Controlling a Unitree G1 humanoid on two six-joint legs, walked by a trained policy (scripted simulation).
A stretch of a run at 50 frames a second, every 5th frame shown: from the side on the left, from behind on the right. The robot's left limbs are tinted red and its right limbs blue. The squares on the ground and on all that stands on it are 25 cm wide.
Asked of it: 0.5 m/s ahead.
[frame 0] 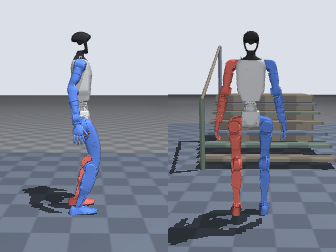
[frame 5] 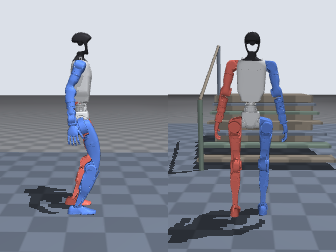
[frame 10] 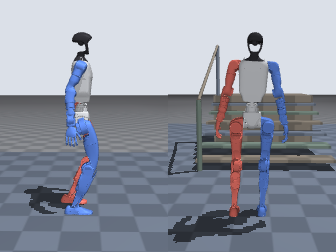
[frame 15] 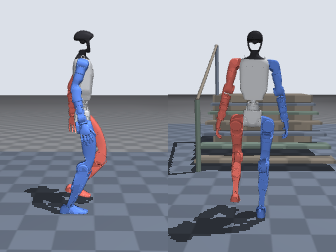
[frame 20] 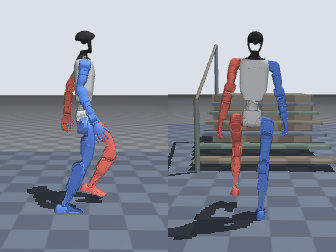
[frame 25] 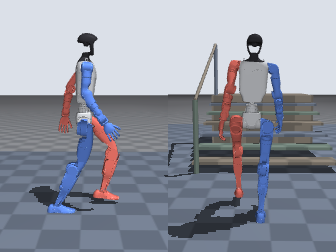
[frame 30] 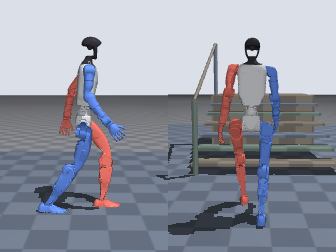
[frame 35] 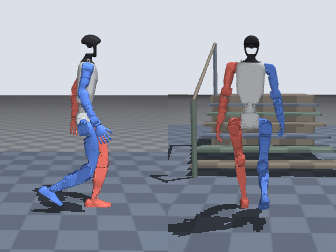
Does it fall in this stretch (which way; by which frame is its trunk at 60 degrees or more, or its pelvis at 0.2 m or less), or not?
no
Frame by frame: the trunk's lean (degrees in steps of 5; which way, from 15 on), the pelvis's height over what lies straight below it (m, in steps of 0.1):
0: 0, 0.8
5: 0, 0.8
10: 5, 0.8
15: 0, 0.8
20: 5, 0.8
25: 5, 0.8
30: 5, 0.7
35: 5, 0.8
